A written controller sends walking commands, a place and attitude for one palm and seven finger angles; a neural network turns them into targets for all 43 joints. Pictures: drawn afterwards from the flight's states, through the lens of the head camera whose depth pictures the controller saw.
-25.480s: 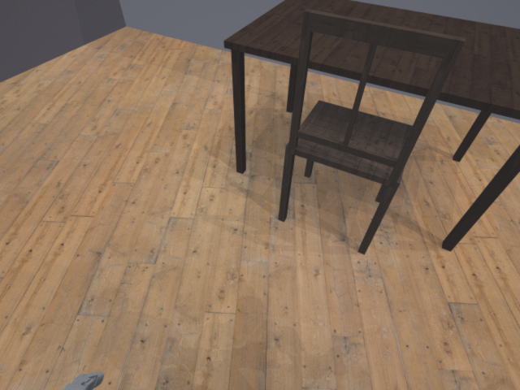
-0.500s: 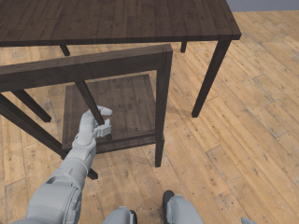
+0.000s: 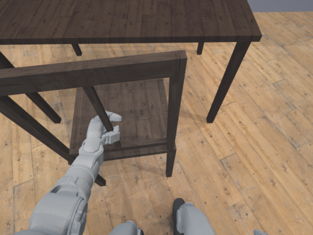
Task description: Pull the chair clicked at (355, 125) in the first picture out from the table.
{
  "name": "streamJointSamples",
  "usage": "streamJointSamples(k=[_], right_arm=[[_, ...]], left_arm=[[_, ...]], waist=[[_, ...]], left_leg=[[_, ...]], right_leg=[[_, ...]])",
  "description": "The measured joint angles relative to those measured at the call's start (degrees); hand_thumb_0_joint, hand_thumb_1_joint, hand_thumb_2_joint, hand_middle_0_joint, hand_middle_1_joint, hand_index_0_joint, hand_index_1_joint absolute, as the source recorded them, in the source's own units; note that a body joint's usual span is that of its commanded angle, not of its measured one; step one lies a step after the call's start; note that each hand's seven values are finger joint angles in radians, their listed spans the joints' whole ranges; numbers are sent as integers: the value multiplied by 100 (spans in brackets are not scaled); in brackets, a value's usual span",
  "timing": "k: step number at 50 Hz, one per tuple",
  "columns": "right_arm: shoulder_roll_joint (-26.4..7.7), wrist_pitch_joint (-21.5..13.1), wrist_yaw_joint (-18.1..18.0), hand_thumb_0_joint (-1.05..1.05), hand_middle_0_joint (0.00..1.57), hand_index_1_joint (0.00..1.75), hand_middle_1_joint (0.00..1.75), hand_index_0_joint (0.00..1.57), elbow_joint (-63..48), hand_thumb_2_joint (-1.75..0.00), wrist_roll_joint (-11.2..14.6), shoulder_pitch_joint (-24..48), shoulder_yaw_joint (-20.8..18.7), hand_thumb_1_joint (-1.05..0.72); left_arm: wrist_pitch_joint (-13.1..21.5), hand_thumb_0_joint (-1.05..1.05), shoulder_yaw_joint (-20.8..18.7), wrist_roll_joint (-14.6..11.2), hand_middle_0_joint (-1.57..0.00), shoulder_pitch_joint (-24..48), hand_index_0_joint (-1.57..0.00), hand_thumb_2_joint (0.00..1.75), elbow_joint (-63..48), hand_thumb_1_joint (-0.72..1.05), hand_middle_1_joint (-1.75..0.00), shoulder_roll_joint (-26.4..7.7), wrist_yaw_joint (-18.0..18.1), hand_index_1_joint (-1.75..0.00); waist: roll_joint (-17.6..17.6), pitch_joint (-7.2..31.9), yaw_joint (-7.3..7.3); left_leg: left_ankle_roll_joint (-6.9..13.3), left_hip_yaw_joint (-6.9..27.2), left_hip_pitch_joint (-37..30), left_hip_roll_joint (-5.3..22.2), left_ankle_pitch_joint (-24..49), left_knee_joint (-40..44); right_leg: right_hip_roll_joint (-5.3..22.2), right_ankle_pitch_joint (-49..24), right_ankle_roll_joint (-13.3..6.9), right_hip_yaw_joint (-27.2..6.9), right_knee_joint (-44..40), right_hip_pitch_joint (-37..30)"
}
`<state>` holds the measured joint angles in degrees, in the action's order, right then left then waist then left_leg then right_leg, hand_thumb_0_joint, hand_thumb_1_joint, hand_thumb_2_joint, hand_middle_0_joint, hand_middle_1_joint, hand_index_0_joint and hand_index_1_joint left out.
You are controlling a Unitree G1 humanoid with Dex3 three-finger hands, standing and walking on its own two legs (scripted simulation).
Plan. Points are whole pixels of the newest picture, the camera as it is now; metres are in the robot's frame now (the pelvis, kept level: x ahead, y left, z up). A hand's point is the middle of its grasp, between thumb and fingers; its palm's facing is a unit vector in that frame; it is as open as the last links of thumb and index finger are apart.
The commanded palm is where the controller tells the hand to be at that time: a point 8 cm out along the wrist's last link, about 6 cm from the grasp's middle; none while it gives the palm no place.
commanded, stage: step backward, pulling the chair out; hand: left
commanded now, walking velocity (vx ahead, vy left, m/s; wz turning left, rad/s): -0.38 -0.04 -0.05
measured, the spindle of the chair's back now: (106, 122) +0.41 +0.15 -0.02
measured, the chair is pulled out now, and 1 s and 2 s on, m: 0.21 0.24 0.24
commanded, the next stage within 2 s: none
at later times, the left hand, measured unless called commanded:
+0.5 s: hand (113, 144) +0.35 +0.13 -0.05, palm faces -0.01 -0.98 -0.20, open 5.2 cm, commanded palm +0.37 +0.18 -0.04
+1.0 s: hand (112, 144) +0.36 +0.13 -0.05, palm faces -0.03 -0.98 -0.21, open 5.2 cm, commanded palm +0.37 +0.18 -0.04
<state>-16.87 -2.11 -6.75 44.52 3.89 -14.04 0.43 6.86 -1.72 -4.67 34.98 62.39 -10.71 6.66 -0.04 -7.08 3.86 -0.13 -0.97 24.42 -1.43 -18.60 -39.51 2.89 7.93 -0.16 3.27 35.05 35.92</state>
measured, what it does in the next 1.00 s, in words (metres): stands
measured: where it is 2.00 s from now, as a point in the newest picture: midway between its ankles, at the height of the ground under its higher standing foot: outside the picture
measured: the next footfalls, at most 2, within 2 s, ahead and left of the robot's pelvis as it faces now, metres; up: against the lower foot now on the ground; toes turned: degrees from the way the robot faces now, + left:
none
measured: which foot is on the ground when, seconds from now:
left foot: down 0.00-1.00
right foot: down 0.00-1.00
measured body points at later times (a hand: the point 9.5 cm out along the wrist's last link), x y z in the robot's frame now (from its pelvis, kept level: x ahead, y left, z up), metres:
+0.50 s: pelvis -0.02 +0.01 +0.00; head +0.06 -0.01 +0.44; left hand +0.35 +0.18 -0.03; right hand +0.05 -0.26 -0.14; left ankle -0.05 +0.14 -0.71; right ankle +0.15 -0.10 -0.71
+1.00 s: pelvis +0.01 +0.02 +0.00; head +0.07 -0.01 +0.44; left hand +0.35 +0.18 -0.03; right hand +0.09 -0.25 -0.14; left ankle -0.05 +0.14 -0.71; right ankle +0.15 -0.10 -0.71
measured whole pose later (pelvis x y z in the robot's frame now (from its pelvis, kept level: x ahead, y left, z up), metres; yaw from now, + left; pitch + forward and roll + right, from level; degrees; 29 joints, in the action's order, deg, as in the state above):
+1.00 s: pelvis +0.01 +0.02 +0.00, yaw +0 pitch +4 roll +3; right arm -15.5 0.4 -8.4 42.7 3.5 -14.9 -0.1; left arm 7.8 2.4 -3.7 27.6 59.7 -7.4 5.4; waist -0.7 -3.2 1.3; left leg -0.3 -5.6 16.6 -0.8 -25.1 -38.1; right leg 5.3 4.0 -0.3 2.0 35.0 34.8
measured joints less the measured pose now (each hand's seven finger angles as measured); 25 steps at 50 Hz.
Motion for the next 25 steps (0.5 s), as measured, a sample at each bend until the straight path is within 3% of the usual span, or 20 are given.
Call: streamJointSamples(k=[4, 7, 13, 16, 19, 25], right_arm=[[151, 50, -52, 1, 21, 30, 30, 20, -30, -90, -24, -98, -3, -91], [189, 132, -43, 1, 21, 30, 30, 20, -17, -90, -15, -17, -8, -91], [83, 65, 109, 1, 21, 30, 30, 20, 30, -90, 69, 275, -45, -91], [-26, 43, 125, 1, 21, 30, 30, 20, 4, -90, 85, 280, 3, -91], [-89, 113, 57, 1, 21, 30, 30, 20, -75, -90, 70, 249, -16, -91], [-7, 263, -65, 1, 20, 30, 30, 20, -235, -90, 45, -66, -38, -91]], left_arm=[[-82, 4, 50, -61, -31, -115, -49, 82, -71, 72, -124, -45, -47, -145], [-72, 5, -68, -83, -32, -144, -49, 83, 21, 71, -123, -49, -70, -145], [-60, 5, -171, -9, -31, 78, -49, 82, 102, 72, -122, 66, -35, -145], [-123, 5, -51, 20, -30, 170, -49, 81, 70, 72, -123, 113, -34, -145], [-200, 5, 86, 6, -29, 196, -49, 80, -52, 73, -124, 132, -43, -145], [-239, 5, 239, -59, -30, -245, -49, 81, -291, 72, -125, 207, -50, -145]], waist=[[94, 7, -152], [-9, 92, -65], [-38, -65, 62], [30, -14, 135], [99, -104, 118], [20, 34, -90]], left_leg=[[-74, -113, -137, 13, -265, -157], [-126, -34, -32, 44, -404, -375], [-185, 63, -11, -89, -1343, -764], [-149, -32, -420, -39, -972, 194], [-51, -191, -432, -52, -5, 398], [-3, -411, -550, 27, -413, 116]], right_leg=[[-15, -458, -97, -88, 95, -62], [-22, -252, -288, -2, 328, 22], [133, -604, -262, 89, -260, -103], [277, -817, -180, 121, -511, -57], [374, -908, -69, 88, -597, -90], [280, -496, 0, -85, -258, -67]])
